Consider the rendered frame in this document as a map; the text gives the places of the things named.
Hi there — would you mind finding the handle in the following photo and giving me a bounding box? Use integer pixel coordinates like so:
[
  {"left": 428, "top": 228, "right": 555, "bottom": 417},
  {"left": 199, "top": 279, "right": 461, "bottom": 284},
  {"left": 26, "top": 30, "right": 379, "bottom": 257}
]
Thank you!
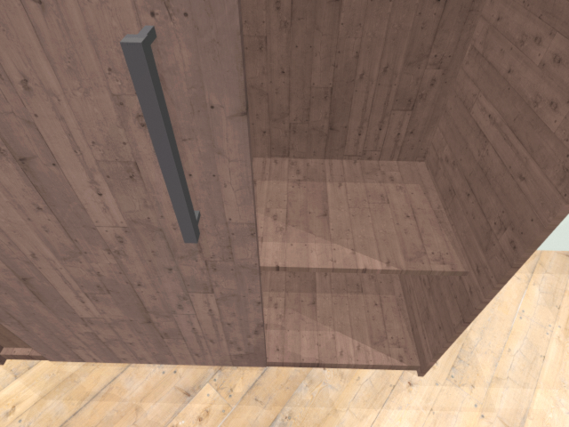
[{"left": 120, "top": 26, "right": 201, "bottom": 244}]

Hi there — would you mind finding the wardrobe door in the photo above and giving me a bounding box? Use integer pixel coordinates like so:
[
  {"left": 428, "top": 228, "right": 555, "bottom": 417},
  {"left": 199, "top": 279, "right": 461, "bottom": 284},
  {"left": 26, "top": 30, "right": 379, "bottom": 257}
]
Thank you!
[
  {"left": 0, "top": 0, "right": 267, "bottom": 367},
  {"left": 0, "top": 324, "right": 32, "bottom": 348}
]

